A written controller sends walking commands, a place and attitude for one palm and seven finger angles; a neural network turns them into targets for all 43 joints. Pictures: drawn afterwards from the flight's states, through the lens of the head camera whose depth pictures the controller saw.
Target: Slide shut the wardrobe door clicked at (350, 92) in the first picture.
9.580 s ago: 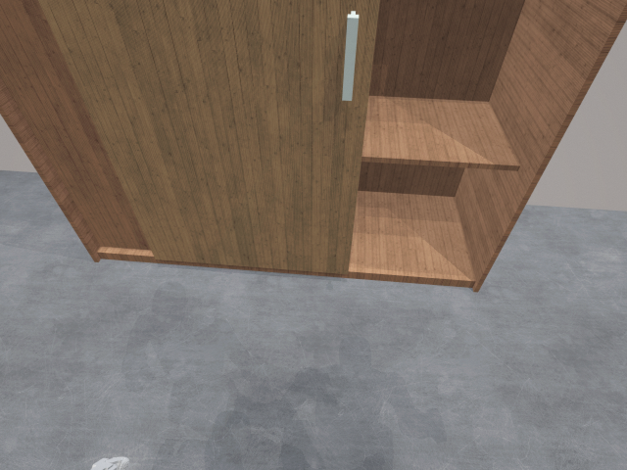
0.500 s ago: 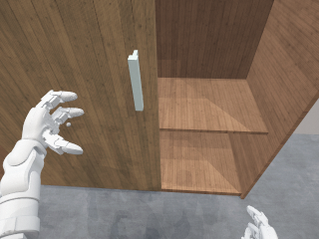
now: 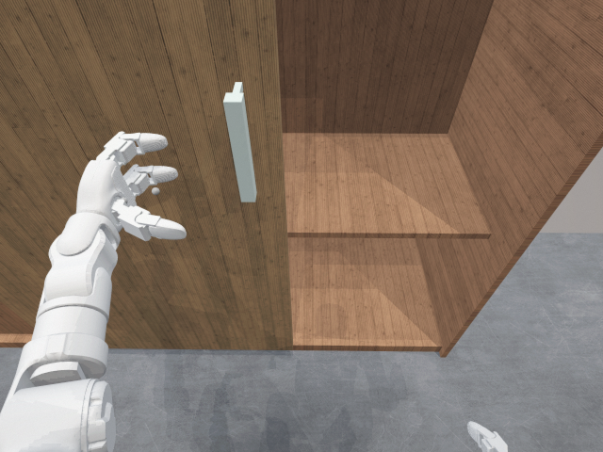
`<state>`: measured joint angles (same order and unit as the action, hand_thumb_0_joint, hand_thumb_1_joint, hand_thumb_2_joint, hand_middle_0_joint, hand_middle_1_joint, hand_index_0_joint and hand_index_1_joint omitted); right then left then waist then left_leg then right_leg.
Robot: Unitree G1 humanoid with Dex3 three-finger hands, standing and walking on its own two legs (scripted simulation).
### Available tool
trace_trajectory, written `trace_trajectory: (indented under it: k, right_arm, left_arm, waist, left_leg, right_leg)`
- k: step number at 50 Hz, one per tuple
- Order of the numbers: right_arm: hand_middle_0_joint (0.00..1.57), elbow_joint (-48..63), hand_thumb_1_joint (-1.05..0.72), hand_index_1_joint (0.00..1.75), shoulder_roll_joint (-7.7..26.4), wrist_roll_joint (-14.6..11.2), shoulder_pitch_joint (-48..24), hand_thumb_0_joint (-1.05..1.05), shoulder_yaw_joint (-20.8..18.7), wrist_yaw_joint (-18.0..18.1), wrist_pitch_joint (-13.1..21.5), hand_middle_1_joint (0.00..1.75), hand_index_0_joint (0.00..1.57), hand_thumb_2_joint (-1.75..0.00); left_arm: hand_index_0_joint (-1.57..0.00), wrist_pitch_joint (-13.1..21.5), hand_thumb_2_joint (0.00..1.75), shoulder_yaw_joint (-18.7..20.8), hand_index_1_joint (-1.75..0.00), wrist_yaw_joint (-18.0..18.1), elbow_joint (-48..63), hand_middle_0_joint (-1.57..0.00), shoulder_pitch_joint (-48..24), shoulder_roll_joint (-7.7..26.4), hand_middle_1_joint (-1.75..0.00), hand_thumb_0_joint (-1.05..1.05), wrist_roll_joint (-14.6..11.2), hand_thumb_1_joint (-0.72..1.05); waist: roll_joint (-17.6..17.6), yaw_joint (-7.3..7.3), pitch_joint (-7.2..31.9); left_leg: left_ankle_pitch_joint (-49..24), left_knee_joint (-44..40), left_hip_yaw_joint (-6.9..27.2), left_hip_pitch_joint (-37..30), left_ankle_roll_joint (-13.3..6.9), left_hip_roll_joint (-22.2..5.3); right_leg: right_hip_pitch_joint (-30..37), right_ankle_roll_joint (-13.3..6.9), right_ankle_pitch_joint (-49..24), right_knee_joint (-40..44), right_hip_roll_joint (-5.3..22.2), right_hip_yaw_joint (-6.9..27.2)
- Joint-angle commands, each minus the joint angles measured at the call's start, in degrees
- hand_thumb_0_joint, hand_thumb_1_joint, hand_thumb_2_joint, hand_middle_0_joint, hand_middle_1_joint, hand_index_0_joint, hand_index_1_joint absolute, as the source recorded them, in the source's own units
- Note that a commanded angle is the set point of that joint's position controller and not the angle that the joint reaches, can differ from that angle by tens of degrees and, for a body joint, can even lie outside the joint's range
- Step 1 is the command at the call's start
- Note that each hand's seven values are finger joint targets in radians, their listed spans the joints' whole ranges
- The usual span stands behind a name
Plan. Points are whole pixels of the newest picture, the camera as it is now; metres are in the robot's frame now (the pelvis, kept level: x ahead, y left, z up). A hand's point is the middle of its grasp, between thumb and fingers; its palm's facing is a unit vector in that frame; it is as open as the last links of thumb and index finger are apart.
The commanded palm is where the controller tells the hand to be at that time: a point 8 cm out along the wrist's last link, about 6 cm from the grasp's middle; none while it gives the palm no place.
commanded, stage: move the hooked fingers beside the handle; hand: left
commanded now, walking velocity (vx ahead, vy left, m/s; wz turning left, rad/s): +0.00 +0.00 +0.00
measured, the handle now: (243, 145) +0.53 +0.10 +0.14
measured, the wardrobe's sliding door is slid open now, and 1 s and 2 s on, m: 0.50 0.50 0.50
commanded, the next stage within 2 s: feel for the door with the fingertips in 1.36 s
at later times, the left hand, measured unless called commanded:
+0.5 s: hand (191, 160) +0.48 +0.17 +0.14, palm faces +0.03 -1.00 -0.01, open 13.8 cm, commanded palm +0.46 +0.22 +0.14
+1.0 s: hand (197, 162) +0.48 +0.16 +0.14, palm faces +0.02 -1.00 +0.00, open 13.9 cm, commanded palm +0.46 +0.22 +0.14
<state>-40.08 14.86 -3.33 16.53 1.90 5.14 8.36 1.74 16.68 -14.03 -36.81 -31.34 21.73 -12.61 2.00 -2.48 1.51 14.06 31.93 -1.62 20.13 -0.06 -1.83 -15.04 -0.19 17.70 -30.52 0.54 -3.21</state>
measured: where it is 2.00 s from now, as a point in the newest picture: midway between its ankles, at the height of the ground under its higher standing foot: outside the picture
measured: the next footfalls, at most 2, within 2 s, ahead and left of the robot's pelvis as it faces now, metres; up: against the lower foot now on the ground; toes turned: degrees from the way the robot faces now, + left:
none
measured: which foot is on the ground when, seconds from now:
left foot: down 0.00-1.00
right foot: down 0.00-1.00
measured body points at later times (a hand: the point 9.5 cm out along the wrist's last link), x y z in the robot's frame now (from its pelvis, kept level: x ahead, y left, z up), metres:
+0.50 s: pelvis +0.01 +0.00 -0.01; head +0.06 -0.01 +0.44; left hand +0.47 +0.23 +0.14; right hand +0.04 -0.27 -0.13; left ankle +0.03 +0.12 -0.73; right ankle -0.02 -0.12 -0.73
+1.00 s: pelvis +0.01 +0.00 -0.01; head +0.05 +0.00 +0.44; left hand +0.47 +0.22 +0.14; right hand +0.06 -0.26 -0.12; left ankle +0.03 +0.12 -0.73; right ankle -0.02 -0.12 -0.73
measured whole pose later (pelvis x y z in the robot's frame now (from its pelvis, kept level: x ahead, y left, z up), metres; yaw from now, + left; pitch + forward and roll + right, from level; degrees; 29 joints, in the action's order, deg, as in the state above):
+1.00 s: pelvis +0.01 +0.00 -0.01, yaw -1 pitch +7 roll -1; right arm -39.3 14.8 -2.4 19.7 0.5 2.2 2.7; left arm 9.8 17.7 -9.4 -56.8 -46.2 22.0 -8.1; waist 1.8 -5.5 3.4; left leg 16.4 36.1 -2.5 26.9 -0.1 -2.8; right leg -22.0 -0.2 19.3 -34.0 -0.3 -2.1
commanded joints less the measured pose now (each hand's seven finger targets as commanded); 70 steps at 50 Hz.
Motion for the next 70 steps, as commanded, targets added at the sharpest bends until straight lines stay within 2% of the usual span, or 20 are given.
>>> trace_trajectory:
  k: [1, 3, 6, 10, 13, 16, 21, 25, 29, 31, 42, 46, 50, 55, 56, 57, 59, 66, 69, 70]
  right_arm:
    - [0.2, 7.2, -0.9, 0.3, 8.0, 0.1, -0.7, 0.0, -3.1, -0.1, 2.2, 0.3, 0.2, -0.9]
    - [0.2, 7.0, -0.9, 0.3, 8.2, 0.1, 0.0, 0.0, -3.3, -0.2, 1.9, 0.3, 0.2, -0.9]
    - [0.2, 6.1, -0.9, 0.3, 8.4, 0.2, 1.1, 0.0, -3.4, -0.3, 1.3, 0.3, 0.2, -0.9]
    - [0.2, 5.5, -0.9, 0.3, 8.4, 0.1, 2.5, 0.0, -3.7, -0.8, 0.6, 0.3, 0.2, -0.9]
    - [0.2, 4.9, -0.9, 0.3, 8.7, 0.3, 3.9, 0.0, -3.7, -1.0, -0.1, 0.3, 0.2, -0.9]
    - [0.2, 4.4, -0.9, 0.3, 9.1, 0.8, 5.4, 0.0, -4.0, -1.2, -1.0, 0.3, 0.2, -0.9]
    - [0.2, 4.1, -0.9, 0.3, 9.1, 1.3, 7.3, 0.0, -4.3, -1.7, -1.7, 0.3, 0.2, -0.9]
    - [0.2, 3.8, -0.9, 0.3, 8.9, 1.1, 8.1, 0.0, -4.7, -2.0, -2.2, 0.3, 0.2, -0.9]
    - [0.2, 3.6, -0.9, 0.3, 9.0, 0.9, 8.3, 0.0, -4.9, -2.2, -2.8, 0.3, 0.2, -0.9]
    - [0.2, 3.5, -0.9, 0.3, 8.7, 1.0, 8.3, 0.0, -4.8, -2.3, -3.0, 0.3, 0.2, -0.9]
    - [0.2, 4.9, -0.9, 0.3, 8.9, 0.8, 7.1, 0.0, -4.6, -2.6, -3.4, 0.3, 0.2, -0.9]
    - [0.2, 5.1, -0.9, 0.3, 9.0, 0.8, 7.0, 0.0, -4.4, -2.5, -3.8, 0.3, 0.2, -0.9]
    - [0.2, 5.6, -0.9, 0.3, 8.8, 0.7, 6.9, 0.0, -4.2, -2.4, -3.8, 0.3, 0.2, -0.9]
    - [0.2, 5.9, -0.9, 0.3, 8.5, 1.1, 6.6, 0.0, -4.5, -2.6, -3.1, 0.3, 0.2, -0.9]
    - [0.2, 5.6, -0.9, 0.3, 8.7, 1.2, 7.1, 0.0, -4.5, -2.6, -3.3, 0.3, 0.2, -0.9]
    - [0.2, 5.6, -0.9, 0.3, 8.7, 0.9, 6.7, 0.0, -4.6, -2.6, -3.3, 0.3, 0.2, -0.9]
    - [0.2, 5.6, -0.9, 0.3, 8.5, 0.8, 6.4, 0.0, -4.6, -2.6, -3.1, 0.3, 0.2, -0.9]
    - [0.2, 6.4, -0.9, 0.3, 8.8, 0.8, 6.7, 0.0, -4.3, -2.8, -4.2, 0.3, 0.2, -0.9]
    - [0.2, 7.1, -0.9, 0.3, 8.7, 0.7, 6.2, 0.0, -4.5, -2.7, -4.2, 0.3, 0.2, -0.9]
    - [0.2, 7.5, -0.9, 0.3, 8.3, 0.6, 5.7, 0.0, -4.5, -2.6, -4.1, 0.3, 0.2, -0.9]
  left_arm:
    - [-0.3, 5.5, 0.3, 2.6, -1.2, 0.4, 11.3, -0.3, -27.3, 13.0, -1.2, 0.0, 0.2, -0.5]
    - [-0.3, 6.7, 0.3, 3.2, -1.2, 0.8, 11.0, -0.3, -30.1, 13.9, -1.2, 0.0, 0.1, -0.5]
    - [-0.3, 7.6, 0.3, 4.2, -1.2, 1.1, 6.1, -0.3, -30.7, 14.7, -1.2, 0.0, 0.2, -0.5]
    - [-0.3, 7.9, 0.3, 1.5, -1.2, 1.7, 2.3, -0.3, -35.0, 12.1, -1.2, 0.0, 1.3, -0.5]
    - [-0.3, 8.3, 0.3, 2.3, -1.2, 2.4, -2.0, -0.3, -38.6, 13.8, -1.2, 0.0, 2.0, -0.5]
    - [-0.3, 9.8, 0.3, 5.0, -1.2, 3.1, -5.1, -0.3, -39.5, 17.1, -1.2, 0.0, 2.8, -0.5]
    - [-0.3, 13.0, 0.3, 5.1, -1.2, 3.3, -5.8, -0.3, -44.7, 17.8, -1.2, 0.0, 3.9, -0.5]
    - [-0.3, 13.3, 0.3, 3.3, -1.2, 2.9, -7.0, -0.3, -46.1, 14.7, -1.2, 0.0, 3.7, -0.5]
    - [-0.3, 12.9, 0.3, 3.4, -1.2, 2.8, -6.9, -0.3, -44.5, 14.4, -1.2, 0.0, 3.3, -0.5]
    - [-0.3, 12.8, 0.3, 1.0, -1.2, 2.7, -6.3, -0.3, -45.4, 11.5, -1.2, 0.0, 3.1, -0.5]
    - [-0.3, 13.0, 0.3, 4.0, -1.2, 3.8, -5.0, -0.3, -41.4, 14.6, -1.2, 0.0, 3.4, -0.5]
    - [-0.3, 11.8, 0.3, 3.7, -1.2, 4.6, -7.9, -0.3, -40.6, 14.2, -1.2, 0.0, 3.8, -0.5]
    - [-0.3, 12.1, 0.3, 3.0, -1.2, 5.2, -8.2, -0.3, -43.7, 14.2, -1.2, 0.0, 4.6, -0.5]
    - [-0.3, 14.6, 0.3, 2.6, -1.2, 5.4, -2.3, -0.3, -45.5, 13.0, -1.2, 0.0, 4.1, -0.5]
    - [-0.3, 14.3, 0.3, 2.9, -1.2, 5.4, -3.6, -0.3, -43.5, 13.3, -1.2, 0.0, 3.9, -0.5]
    - [-0.3, 14.4, 0.3, 2.7, -1.2, 5.3, -2.1, -0.3, -44.9, 13.2, -1.2, 0.0, 3.8, -0.5]
    - [-0.3, 13.7, 0.3, 1.5, -1.2, 5.2, -2.6, -0.3, -44.1, 11.5, -1.2, 0.0, 3.7, -0.5]
    - [-0.3, 10.1, 0.3, 3.0, -1.2, 5.2, -6.4, -0.3, -36.3, 12.6, -1.2, 0.0, 3.9, -0.5]
    - [-0.3, 10.9, 0.3, 4.4, -1.2, 5.3, -3.1, -0.3, -36.9, 14.1, -1.2, 0.0, 3.7, -0.5]
    - [-0.3, 11.5, 0.3, 2.8, -1.2, 5.2, -0.6, -0.3, -38.3, 12.4, -1.2, 0.0, 3.5, -0.5]
  waist:
    - [1.6, -0.27, 16.7]
    - [0.4, -0.9, 18.8]
    - [-0.5, -0.77, 17.3]
    - [0.7, -2.15, 16.5]
    - [-0.2, -2.81, 15.8]
    - [-1.6, -2.28, 18.1]
    - [0.4, -3.16, 22.9]
    - [0.6, -4.35, 22.6]
    - [1.1, -4.04, 22.1]
    - [0.8, -4.6, 20.9]
    - [0.9, -3.03, 21.6]
    - [-1.6, -3.23, 18.1]
    - [0.0, -3.8, 17.5]
    - [3.7, -3.41, 24.8]
    - [0.6, -3.35, 24.7]
    - [1.5, -3.72, 24.8]
    - [1.8, -3.73, 23.6]
    - [-1.5, -2.07, 18.1]
    - [-1.4, -1.83, 19.8]
    - [-0.4, -2.38, 20.4]
  left_leg:
    - [-11.3, -2.1, 2.3, -12.5, -1.7, 1.5]
    - [-12.0, -1.7, 2.2, -13.3, -1.8, 1.4]
    - [-11.5, -1.4, 1.9, -11.2, -1.8, 1.4]
    - [-11.4, -0.8, 1.5, -11.1, -1.9, 1.4]
    - [-10.1, -0.5, 1.4, -9.0, -2.0, 1.4]
    - [-11.4, 0.4, 1.2, -7.8, -2.1, 1.4]
    - [-14.9, 1.9, 1.1, -9.2, -2.2, 1.4]
    - [-15.8, 2.6, 0.8, -10.0, -2.2, 1.2]
    - [-16.0, 2.6, 0.8, -10.1, -2.3, 1.2]
    - [-15.8, 2.6, 1.0, -9.9, -2.4, 1.2]
    - [-14.5, 2.1, 1.0, -9.3, -2.4, 1.2]
    - [-12.3, 1.9, 0.8, -7.0, -2.5, 1.1]
    - [-9.7, 1.6, 0.9, -6.7, -2.3, 1.0]
    - [-14.8, 2.6, 1.6, -12.7, -1.8, 0.9]
    - [-15.0, 2.7, 1.9, -11.7, -2.0, 0.8]
    - [-15.1, 2.6, 1.7, -12.0, -2.0, 0.7]
    - [-14.7, 2.4, 1.4, -11.8, -2.0, 0.8]
    - [-13.5, 1.3, 0.7, -6.3, -2.3, 1.2]
    - [-13.4, 1.3, 0.5, -7.4, -2.3, 1.1]
    - [-13.4, 1.2, 0.4, -8.4, -2.3, 1.2]
  right_leg:
    - [-2.0, -0.9, -14.7, 3.7, -1.2, 0.7]
    - [-2.0, -0.6, -16.0, 3.5, -1.5, 1.0]
    - [-1.9, -0.7, -15.8, 3.3, -1.5, 1.0]
    - [-4.8, -0.4, -16.0, 2.9, -1.6, 1.2]
    - [-5.6, -0.3, -15.1, 2.7, -1.6, 1.3]
    - [-3.9, -0.3, -16.8, 1.9, -1.6, 1.7]
    - [-3.4, -0.3, -20.7, 0.3, -1.8, 2.0]
    - [-5.6, 0.0, -21.7, 0.3, -2.2, 1.8]
    - [-5.6, -0.2, -21.7, 0.6, -2.3, 1.7]
    - [-6.2, -0.3, -21.0, 0.7, -2.4, 1.3]
    - [-4.9, -0.5, -20.3, 0.2, -2.4, 1.5]
    - [-5.8, -0.4, -18.4, 0.6, -2.2, 1.3]
    - [-7.8, -0.2, -15.4, 0.7, -2.2, 1.4]
    - [-6.6, -0.6, -18.3, -0.4, -2.4, 1.5]
    - [-5.7, -0.6, -18.5, -0.3, -2.5, 1.3]
    - [-6.0, -0.4, -19.2, -0.3, -2.6, 1.5]
    - [-6.3, -0.4, -19.1, 0.0, -2.6, 1.3]
    - [-4.0, -0.6, -19.8, 0.5, -2.4, 0.9]
    - [-3.5, -0.5, -19.8, 0.6, -2.4, 1.3]
    - [-3.8, -0.4, -19.7, 0.7, -2.4, 1.5]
